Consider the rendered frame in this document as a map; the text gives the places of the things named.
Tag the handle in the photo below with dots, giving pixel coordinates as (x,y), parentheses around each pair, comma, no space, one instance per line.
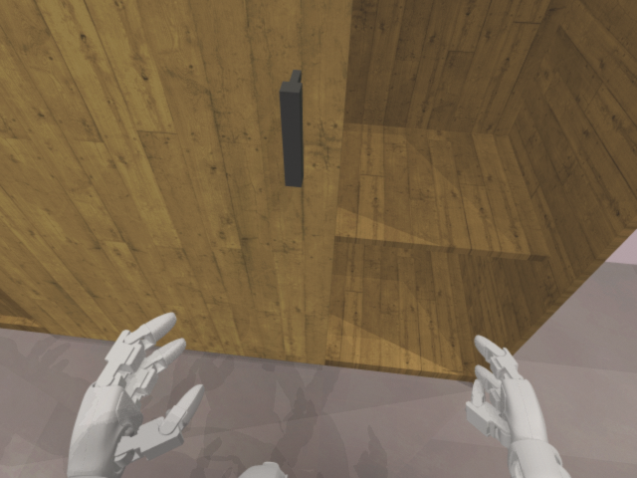
(291,103)

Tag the robot right forearm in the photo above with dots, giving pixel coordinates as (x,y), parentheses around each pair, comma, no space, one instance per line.
(532,458)

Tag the robot right hand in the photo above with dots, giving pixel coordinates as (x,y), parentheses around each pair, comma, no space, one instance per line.
(515,413)

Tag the wardrobe door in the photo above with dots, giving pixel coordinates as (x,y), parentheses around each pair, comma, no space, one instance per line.
(9,307)
(142,169)

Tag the robot left hand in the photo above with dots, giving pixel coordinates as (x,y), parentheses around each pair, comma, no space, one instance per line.
(112,404)

